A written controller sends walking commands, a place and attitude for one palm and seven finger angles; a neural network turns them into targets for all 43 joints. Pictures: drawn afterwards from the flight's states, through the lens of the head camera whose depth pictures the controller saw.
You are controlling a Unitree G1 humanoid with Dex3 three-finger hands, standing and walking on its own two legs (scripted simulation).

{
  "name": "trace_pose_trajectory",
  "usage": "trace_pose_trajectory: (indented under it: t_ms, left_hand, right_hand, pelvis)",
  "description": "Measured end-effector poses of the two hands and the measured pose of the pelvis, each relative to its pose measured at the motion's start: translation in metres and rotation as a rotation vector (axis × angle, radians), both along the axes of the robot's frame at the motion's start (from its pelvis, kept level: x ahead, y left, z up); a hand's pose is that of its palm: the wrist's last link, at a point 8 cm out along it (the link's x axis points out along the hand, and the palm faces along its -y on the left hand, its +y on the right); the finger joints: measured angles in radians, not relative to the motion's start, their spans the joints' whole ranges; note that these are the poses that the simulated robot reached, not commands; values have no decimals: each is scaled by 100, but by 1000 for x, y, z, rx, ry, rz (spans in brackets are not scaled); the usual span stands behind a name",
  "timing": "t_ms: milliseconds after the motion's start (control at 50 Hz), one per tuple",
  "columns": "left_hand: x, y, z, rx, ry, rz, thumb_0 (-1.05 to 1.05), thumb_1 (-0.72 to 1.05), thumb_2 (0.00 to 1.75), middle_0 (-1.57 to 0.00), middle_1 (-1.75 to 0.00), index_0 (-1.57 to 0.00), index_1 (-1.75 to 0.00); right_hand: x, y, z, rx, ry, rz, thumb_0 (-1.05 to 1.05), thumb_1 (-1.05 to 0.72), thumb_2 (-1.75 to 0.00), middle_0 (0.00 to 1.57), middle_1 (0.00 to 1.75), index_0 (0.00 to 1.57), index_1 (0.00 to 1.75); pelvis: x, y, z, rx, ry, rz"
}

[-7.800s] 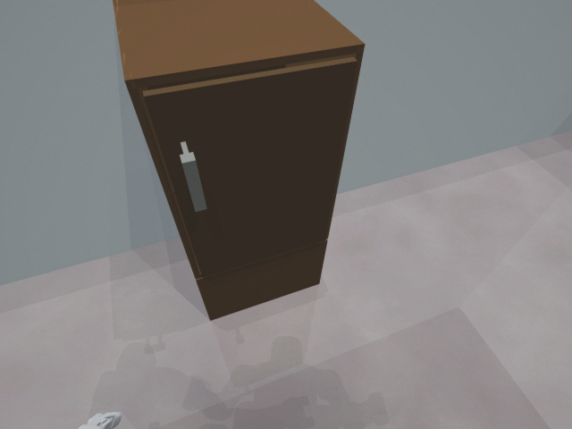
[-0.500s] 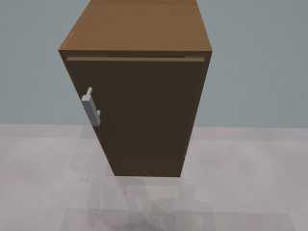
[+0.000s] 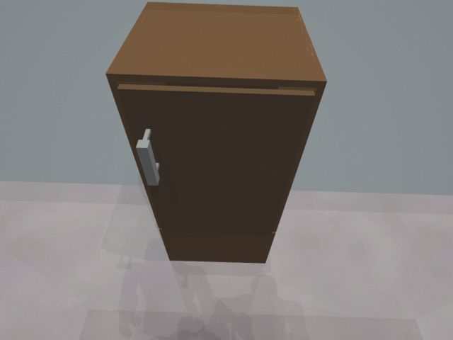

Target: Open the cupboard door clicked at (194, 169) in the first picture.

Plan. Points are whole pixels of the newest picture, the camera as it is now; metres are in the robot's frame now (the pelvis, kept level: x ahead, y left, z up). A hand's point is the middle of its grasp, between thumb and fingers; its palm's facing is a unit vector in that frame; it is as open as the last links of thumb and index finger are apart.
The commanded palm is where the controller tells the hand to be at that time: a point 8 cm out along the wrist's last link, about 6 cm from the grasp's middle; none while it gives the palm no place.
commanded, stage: come to a stop and stand still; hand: left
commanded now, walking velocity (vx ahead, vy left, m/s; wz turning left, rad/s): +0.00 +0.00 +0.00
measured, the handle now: (150, 157) +0.50 +0.22 -0.01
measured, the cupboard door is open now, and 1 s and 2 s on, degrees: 0 0 0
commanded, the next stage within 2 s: look again from close up in 0.52 s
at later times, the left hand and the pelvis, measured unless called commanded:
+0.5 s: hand out of the picture +0.01 +0.21 -0.17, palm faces -0.01 -0.97 -0.23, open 7.4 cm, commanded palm none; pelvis -0.02 +0.01 +0.00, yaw +0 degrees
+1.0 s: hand out of the picture +0.00 +0.21 -0.17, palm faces +0.00 -0.97 -0.25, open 7.4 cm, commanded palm none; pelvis -0.03 +0.01 +0.01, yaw +1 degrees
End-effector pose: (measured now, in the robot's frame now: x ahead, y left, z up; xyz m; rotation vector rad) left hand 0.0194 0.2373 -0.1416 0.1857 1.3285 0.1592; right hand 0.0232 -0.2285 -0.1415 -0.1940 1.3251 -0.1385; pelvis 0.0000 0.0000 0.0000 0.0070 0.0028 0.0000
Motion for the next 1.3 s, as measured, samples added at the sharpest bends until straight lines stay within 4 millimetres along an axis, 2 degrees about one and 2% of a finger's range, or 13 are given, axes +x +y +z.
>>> trace_pose_trajectory:
  t_ms: [140,280,760,1120,1260,1300]
  left_hand:
    - [-2,11,3,10,-10,-9,1,91,90,-20,-30,-20,-30]
    - [-7,15,3,9,-10,-16,1,91,90,-20,-30,-20,-30]
    - [-20,21,6,12,-14,-18,1,91,90,-20,-30,-20,-30]
    - [-21,21,10,25,-19,-21,1,91,90,-20,-30,-20,-30]
    - [-20,17,10,32,-26,-22,1,91,90,-20,-30,-20,-30]
    - [4,20,29,28,-219,84,1,90,90,-20,-30,-20,-30]
  right_hand:
    - [-17,-1,2,-11,23,-5,0,-91,-89,20,30,20,30]
    - [-24,-3,5,-22,25,-1,0,-91,-89,20,30,20,30]
    - [-8,-11,13,-41,-39,35,0,-91,-89,20,30,20,30]
    - [-12,-22,14,-46,-26,43,0,-91,-89,20,30,20,30]
    - [-12,-26,14,-47,-25,39,0,-91,-89,20,30,20,30]
    - [-4,-26,18,-54,-119,33,0,-91,-89,20,30,20,30]
  pelvis:
    - [-8,5,1,2,-7,1]
    - [-15,8,3,1,-9,1]
    - [-29,9,6,0,-13,7]
    - [-33,2,7,3,-9,13]
    - [-33,-1,7,-3,-5,15]
    - [-35,-1,5,0,-6,20]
